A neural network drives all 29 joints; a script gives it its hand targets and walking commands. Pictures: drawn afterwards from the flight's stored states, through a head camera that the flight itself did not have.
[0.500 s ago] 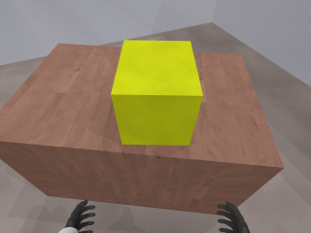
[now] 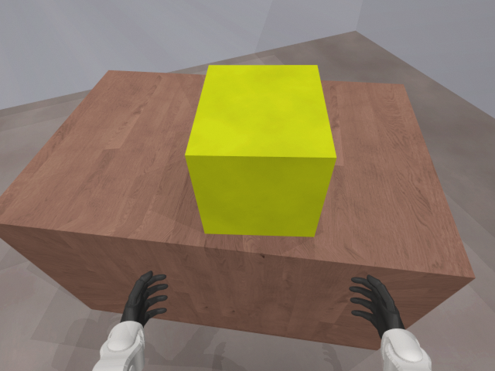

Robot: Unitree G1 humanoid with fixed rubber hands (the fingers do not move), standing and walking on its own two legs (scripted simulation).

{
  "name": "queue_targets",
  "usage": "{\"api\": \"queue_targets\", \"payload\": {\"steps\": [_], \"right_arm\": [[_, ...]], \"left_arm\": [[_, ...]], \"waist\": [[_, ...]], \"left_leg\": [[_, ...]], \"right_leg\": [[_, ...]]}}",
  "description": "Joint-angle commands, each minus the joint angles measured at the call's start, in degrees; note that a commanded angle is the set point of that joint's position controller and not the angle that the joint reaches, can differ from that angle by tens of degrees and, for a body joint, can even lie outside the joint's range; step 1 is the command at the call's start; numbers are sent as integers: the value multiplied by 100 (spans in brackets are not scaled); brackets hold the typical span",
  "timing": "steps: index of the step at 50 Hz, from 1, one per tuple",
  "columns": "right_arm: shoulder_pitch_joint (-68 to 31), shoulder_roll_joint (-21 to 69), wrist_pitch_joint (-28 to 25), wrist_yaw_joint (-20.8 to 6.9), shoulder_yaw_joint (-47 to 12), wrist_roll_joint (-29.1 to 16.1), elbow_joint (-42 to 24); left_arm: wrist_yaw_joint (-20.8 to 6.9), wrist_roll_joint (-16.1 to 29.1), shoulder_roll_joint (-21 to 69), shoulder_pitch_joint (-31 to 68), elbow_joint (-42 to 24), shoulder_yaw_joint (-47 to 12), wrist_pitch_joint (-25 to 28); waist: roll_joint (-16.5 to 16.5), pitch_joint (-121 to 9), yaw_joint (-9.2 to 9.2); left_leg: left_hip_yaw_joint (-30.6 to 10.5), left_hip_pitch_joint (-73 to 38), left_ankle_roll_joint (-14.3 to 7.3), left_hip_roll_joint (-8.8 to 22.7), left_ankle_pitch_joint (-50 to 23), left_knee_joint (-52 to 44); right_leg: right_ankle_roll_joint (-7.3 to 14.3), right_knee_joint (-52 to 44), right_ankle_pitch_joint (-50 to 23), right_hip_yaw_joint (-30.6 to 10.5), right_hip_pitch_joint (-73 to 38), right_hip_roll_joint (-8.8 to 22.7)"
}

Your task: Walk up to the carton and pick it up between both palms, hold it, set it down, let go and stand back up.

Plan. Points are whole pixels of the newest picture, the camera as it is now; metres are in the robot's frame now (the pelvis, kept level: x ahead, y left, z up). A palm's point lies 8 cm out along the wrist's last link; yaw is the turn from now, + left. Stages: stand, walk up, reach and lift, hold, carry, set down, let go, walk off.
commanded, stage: reach and lift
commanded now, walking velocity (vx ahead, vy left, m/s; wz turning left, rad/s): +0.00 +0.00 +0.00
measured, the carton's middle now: (260, 149) +0.56 -0.01 +0.01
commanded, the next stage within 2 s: none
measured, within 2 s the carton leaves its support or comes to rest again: neither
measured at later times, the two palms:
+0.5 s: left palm (123, 298) +0.23 +0.23 -0.02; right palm (392, 295) +0.23 -0.22 -0.03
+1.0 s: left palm (145, 243) +0.31 +0.20 +0.01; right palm (396, 238) +0.31 -0.23 +0.02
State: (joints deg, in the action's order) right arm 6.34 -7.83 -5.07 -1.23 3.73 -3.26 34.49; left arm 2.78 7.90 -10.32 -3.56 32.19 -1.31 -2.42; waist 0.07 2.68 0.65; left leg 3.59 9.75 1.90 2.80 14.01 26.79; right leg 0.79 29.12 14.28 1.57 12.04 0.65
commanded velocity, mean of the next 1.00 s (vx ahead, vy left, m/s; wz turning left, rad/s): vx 0.00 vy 0.00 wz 0.00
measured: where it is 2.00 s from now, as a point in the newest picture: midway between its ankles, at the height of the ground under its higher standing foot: outside the picture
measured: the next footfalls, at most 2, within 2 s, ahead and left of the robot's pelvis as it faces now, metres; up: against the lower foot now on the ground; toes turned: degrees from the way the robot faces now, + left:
none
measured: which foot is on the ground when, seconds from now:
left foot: down 0.00-1.00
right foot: down 0.00-1.00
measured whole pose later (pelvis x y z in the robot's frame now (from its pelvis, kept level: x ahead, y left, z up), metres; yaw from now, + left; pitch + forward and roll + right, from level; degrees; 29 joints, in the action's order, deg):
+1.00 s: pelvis +0.01 +0.00 +0.00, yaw -1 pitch +2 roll +0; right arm -14.5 -17.2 -13.4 -3.5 -2.5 -20.0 43.6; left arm 6.6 11.9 -12.0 12.0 36.8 -2.6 9.8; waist -1.4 -1.4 0.3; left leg 3.6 13.8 1.9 3.2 13.9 25.8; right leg 0.6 26.6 12.7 -0.4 15.9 -0.7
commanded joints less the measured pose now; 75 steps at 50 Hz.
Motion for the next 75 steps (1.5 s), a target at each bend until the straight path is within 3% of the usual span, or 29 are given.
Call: {"api": "queue_targets", "payload": {"steps": [1, 2, 3, 4, 5, 7, 11, 14, 21, 28, 33, 36, 40, 45, 48, 52, 57, 60, 64, 71, 75], "right_arm": [[-563, -780, -906, 62, 87, -250, -1206], [-336, -786, -990, 35, 54, -363, -1068], [-531, -864, -1126, 25, 93, -441, -1122], [-146, -833, -1161, 36, -37, -492, -965], [-179, -851, -1235, 61, -88, -572, -930], [-89, -883, -1463, 39, -204, -747, -783], [-123, -1090, -1895, -80, -237, -1007, -613], [-225, -1283, -2104, -149, -165, -1121, -491], [-720, -1706, -2382, -230, -37, -1184, -342], [-1494, -1810, -2320, -313, -18, -1177, -526], [-2342, -1759, -1767, -377, -114, -1187, -335], [-2755, -1812, -1431, -408, -93, -1306, -481], [-3146, -1962, -1246, -359, -118, -1558, -628], [-3539, -2081, -1145, -221, -288, -1704, 9], [-3873, -2197, -1062, -133, -357, -1755, 235], [-4482, -2400, -869, -95, -302, -1767, 66], [-5209, -2485, -507, -117, -145, -1636, -192], [-5547, -2497, -293, -133, -112, -1606, -179], [-5876, -2577, -115, -134, -153, -1704, -35], [-6302, -2864, -119, -6, -230, -1947, 204], [-6622, -2971, -75, 47, -255, -1978, 318]], "left_arm": [[83, -11, -812, 407, -1307, 278, 849], [93, 31, -780, 312, -1473, 206, 987], [106, -12, -809, 399, -1491, 300, 1102], [54, -31, -1031, -146, -1083, 263, 1228], [19, -60, -1044, -52, -1242, 370, 1376], [1, -105, -1044, -121, -1268, 372, 1603], [81, -86, -926, -129, -1519, 212, 2029], [87, -11, -842, -125, -1558, 48, 2206], [33, 242, -680, -3, -1367, -103, 2354], [173, 422, -606, 634, -938, -141, 2503], [336, 463, -644, 1783, -574, -175, 2169], [488, 529, -717, 2421, -840, -205, 1931], [605, 596, -916, 2964, -1188, -123, 1866], [430, 372, -1067, 3244, -768, 205, 1593], [261, 316, -1064, 3481, -579, 358, 1295], [102, 454, -1071, 3999, -462, 322, 916], [56, 745, -1101, 4775, -380, 111, 540], [90, 881, -1211, 5221, -399, 77, 413], [152, 877, -1415, 5666, -528, 198, 318], [101, 413, -1608, 5945, -877, 650, 7], [48, 310, -1579, 6147, -854, 701, -238]], "waist": [[-283, -1258, 157], [-173, -1341, 84], [-35, -1410, 124], [-267, -1474, -13], [-112, -1466, 86], [72, -1420, 72], [468, -1243, -3], [567, -1095, -134], [82, -974, -183], [-454, -937, -42], [-507, -803, 23], [-379, -1109, 40], [-35, -1964, -25], [191, -2538, 10], [120, -2558, 81], [-132, -2558, 84], [-482, -2592, 34], [-533, -2766, 38], [-371, -3292, 64], [15, -4382, 62], [55, -4356, 36]], "left_leg": [[94, -134, -8, -433, -1210, -569], [81, -353, 16, -406, -1326, -557], [54, -401, 70, -451, -1471, -511], [83, -400, 56, -440, -1848, -433], [46, -268, 87, -479, -1968, -431], [19, -231, 134, -502, -2083, -435], [-93, -434, 247, -423, -2415, -348], [-173, -744, 320, -356, -2652, -228], [-281, -810, 276, -292, -2621, -125], [-239, -390, 130, -270, -1574, -244], [-144, 83, -23, -256, -311, -583], [-85, 186, -39, -274, -105, -654], [-31, 105, 49, -343, -686, -482], [-55, 26, 79, -368, -1467, -349], [-44, -43, 61, -370, -1670, -385], [-14, -226, -1, -370, -1628, -442], [-51, -212, -166, -314, -1058, -509], [-91, -132, -219, -284, -888, -504], [-122, -169, -175, -268, -1236, -383], [-91, -431, 30, -308, -2661, -70], [-83, -426, 51, -314, -2746, -88]], "right_leg": [[-101, -747, -1703, -289, -906, -100], [-102, -716, -1814, -227, -846, -118], [-102, -738, -1955, -255, -819, -101], [-135, -656, -2491, -356, -1331, -126], [-167, -616, -2745, -386, -1467, -106], [-153, -574, -3071, -411, -1561, -104], [-13, -587, -3043, -361, -1246, -187], [88, -686, -2784, -272, -833, -281], [43, -736, -2340, -146, -522, -396], [-39, -690, -1539, -140, -349, -364], [-36, -733, -642, -249, -232, -210], [-57, -685, -585, -321, -299, -159], [-84, -440, -1612, -395, -622, -179], [-71, -372, -2573, -487, -925, -194], [-117, -475, -2648, -449, -875, -218], [-194, -680, -2318, -301, -513, -295], [-235, -850, -1516, -142, 19, -332], [-251, -840, -1317, -104, 152, -331], [-247, -733, -1702, -102, 47, -355], [-292, -584, -3196, -122, -421, -410], [-334, -620, -3387, -90, -451, -405]]}}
